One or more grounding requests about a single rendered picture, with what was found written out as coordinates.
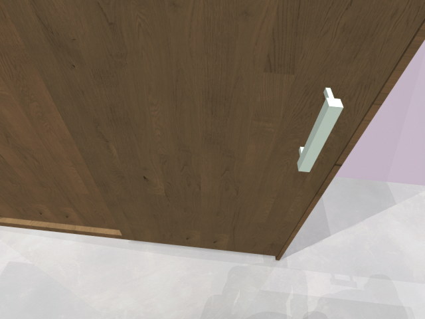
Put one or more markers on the handle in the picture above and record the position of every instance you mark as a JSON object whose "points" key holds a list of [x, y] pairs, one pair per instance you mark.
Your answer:
{"points": [[324, 124]]}

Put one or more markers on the wardrobe door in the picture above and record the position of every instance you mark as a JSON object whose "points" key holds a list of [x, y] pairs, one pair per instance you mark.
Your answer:
{"points": [[42, 174], [189, 114]]}

